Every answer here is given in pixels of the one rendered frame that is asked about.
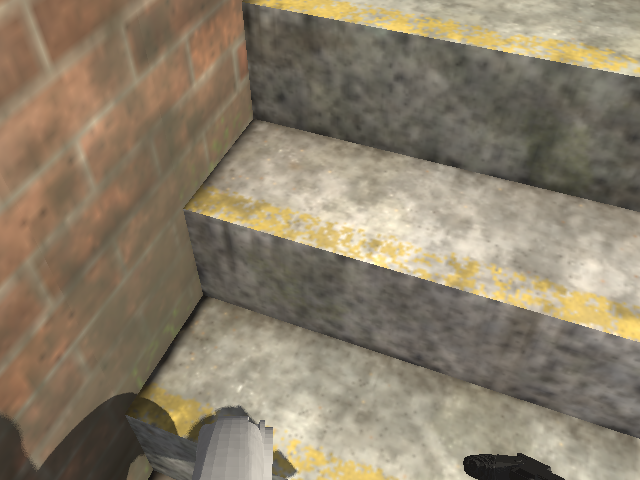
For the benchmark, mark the robot left shin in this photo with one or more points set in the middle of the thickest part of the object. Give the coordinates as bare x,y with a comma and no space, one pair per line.
200,434

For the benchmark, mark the robot right hand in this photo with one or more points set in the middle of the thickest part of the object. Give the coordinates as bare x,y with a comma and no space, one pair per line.
504,467

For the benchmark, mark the left robot thigh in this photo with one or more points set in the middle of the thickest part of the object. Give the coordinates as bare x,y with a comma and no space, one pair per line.
235,449

